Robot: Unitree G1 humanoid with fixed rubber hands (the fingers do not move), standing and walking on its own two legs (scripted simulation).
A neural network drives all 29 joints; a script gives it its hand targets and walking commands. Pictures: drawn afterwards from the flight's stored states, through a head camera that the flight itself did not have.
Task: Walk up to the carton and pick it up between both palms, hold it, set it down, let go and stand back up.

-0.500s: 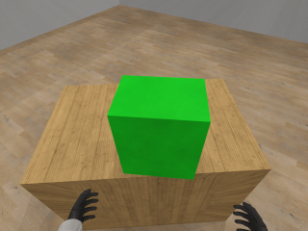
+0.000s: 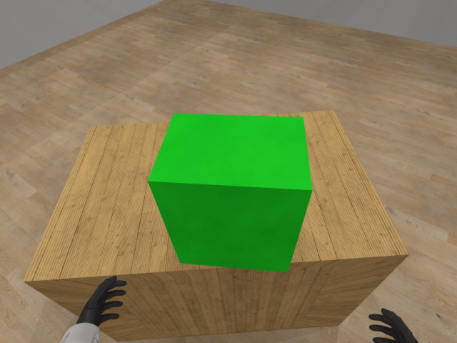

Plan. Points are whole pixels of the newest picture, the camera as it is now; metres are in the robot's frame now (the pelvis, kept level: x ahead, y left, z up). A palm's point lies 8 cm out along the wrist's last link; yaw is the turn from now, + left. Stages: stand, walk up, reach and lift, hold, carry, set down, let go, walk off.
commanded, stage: stand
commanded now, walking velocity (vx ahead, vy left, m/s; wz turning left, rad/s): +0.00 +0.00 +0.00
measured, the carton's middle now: (234, 198) +0.41 +0.03 +0.01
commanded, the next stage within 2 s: none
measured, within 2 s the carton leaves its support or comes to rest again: neither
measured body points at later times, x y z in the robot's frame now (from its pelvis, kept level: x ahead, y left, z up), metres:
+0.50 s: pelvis +0.00 +0.00 +0.00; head +0.02 +0.00 +0.45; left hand +0.19 +0.29 -0.07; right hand +0.15 -0.27 -0.10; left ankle -0.02 +0.10 -0.74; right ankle -0.01 -0.12 -0.74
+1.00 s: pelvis +0.00 +0.00 +0.00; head +0.02 +0.00 +0.45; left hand +0.18 +0.29 -0.08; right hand +0.15 -0.27 -0.11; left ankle -0.02 +0.10 -0.74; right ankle -0.01 -0.12 -0.74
